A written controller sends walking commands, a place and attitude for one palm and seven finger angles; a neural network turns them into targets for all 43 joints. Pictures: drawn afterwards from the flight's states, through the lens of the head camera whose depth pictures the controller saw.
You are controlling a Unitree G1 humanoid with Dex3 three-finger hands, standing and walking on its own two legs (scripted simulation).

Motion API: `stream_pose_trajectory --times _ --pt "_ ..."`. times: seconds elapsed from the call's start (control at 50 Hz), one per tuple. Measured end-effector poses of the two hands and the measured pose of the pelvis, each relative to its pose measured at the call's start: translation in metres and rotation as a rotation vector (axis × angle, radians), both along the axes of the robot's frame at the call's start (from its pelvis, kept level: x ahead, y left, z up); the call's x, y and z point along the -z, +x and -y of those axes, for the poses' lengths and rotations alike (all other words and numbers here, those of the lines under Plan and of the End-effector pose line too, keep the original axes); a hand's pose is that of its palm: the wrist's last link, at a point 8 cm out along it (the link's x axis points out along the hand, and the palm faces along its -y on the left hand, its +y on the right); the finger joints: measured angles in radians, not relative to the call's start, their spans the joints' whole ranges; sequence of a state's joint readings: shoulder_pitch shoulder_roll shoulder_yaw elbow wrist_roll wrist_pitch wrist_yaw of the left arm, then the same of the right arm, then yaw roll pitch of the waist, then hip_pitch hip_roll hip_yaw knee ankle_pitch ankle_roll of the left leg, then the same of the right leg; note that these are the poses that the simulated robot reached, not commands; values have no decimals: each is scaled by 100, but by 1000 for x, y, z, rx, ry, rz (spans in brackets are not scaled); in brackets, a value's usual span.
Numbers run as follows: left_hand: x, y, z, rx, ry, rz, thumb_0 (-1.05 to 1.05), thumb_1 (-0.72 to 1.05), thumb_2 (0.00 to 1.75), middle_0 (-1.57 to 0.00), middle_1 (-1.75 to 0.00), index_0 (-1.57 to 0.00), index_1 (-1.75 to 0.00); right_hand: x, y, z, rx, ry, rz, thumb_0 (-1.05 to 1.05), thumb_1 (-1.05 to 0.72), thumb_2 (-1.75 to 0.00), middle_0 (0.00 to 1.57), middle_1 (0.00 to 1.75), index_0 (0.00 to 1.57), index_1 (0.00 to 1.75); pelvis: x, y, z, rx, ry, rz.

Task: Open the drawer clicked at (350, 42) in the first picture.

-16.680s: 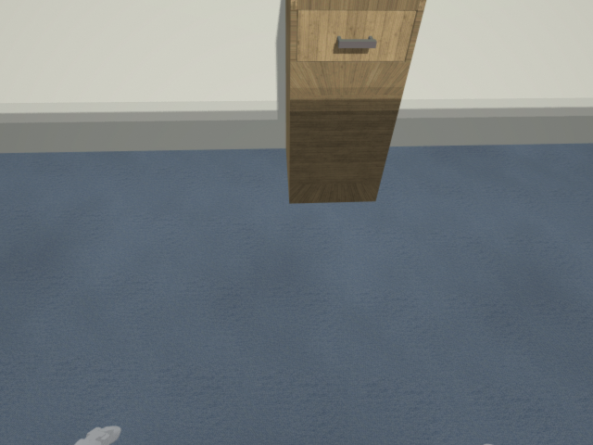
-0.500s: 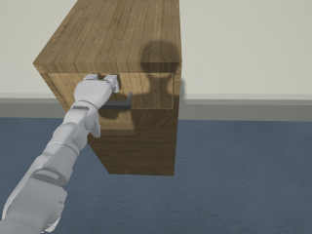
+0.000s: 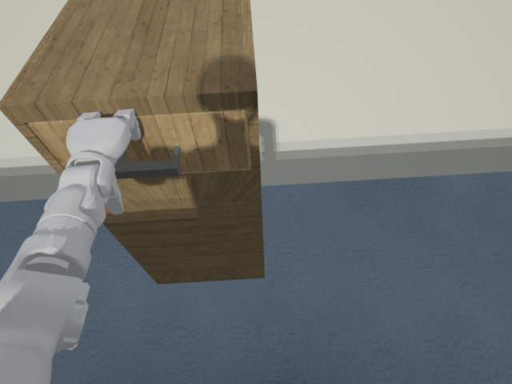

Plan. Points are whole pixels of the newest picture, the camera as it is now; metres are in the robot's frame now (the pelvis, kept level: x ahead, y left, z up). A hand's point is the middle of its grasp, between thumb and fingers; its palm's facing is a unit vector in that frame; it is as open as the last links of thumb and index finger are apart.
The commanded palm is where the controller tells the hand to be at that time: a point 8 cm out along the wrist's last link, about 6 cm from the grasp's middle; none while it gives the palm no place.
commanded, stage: move the hooked fingers above the handle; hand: left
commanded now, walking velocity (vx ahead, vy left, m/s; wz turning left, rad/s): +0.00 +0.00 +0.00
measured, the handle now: (147, 161) +0.51 +0.20 +0.02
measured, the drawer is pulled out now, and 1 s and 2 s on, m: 0.00 0.00 0.00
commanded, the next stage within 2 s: none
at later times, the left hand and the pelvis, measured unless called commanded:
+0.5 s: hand (133, 153) +0.47 +0.20 +0.08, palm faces +0.05 -0.02 -1.00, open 13.6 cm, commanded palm +0.45 +0.24 +0.13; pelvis +0.00 +0.03 +0.00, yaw +0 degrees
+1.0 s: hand (137, 160) +0.46 +0.19 +0.08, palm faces +0.05 -0.03 -1.00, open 13.8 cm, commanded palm +0.44 +0.22 +0.14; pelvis +0.00 +0.02 -0.01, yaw +2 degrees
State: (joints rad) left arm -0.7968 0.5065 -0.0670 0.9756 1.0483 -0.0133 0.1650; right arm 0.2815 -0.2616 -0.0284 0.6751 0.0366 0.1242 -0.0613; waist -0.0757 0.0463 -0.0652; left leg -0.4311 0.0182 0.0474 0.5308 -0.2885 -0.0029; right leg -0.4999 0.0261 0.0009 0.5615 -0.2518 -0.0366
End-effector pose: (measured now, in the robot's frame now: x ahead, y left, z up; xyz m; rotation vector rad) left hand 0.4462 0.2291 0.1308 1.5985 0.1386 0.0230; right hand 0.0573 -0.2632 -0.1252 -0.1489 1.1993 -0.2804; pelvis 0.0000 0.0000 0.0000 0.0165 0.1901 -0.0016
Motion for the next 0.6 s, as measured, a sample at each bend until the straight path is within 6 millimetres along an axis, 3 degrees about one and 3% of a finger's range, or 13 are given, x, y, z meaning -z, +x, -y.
stream_pose_trajectory --times 0.1,0.26,0.36,0.48,0.6 --pt "6 -11 -6 65 -16 -44 0 -49 30 -32 -120 -33 -121 -4 6 5 -42 -33 -3 0 -90 -90 20 30 20 30 1 1 -4 -22 -7 -1" --pt "11 -10 20 240 -73 60 0 -49 30 -32 -120 -32 -120 -6 18 -4 -70 -49 2 0 -90 -90 20 30 20 30 5 5 -16 -35 -14 -15" --pt "2 2 21 214 -61 149 0 -49 30 -42 -127 -32 -120 1 19 -21 -67 -3 1 0 -90 -90 20 30 20 30 6 6 -24 -23 -16 -34" --pt "-2 4 27 153 -52 136 0 -49 30 -46 -127 -34 -126 9 15 -44 -53 65 -9 0 -90 -90 20 30 20 30 5 4 -29 -5 -12 -22" --pt "-5 5 27 113 -17 78 0 -49 30 -44 -124 -34 -127 6 9 -50 -26 70 21 0 -90 -90 20 30 20 30 3 -1 -28 9 -7 -4"
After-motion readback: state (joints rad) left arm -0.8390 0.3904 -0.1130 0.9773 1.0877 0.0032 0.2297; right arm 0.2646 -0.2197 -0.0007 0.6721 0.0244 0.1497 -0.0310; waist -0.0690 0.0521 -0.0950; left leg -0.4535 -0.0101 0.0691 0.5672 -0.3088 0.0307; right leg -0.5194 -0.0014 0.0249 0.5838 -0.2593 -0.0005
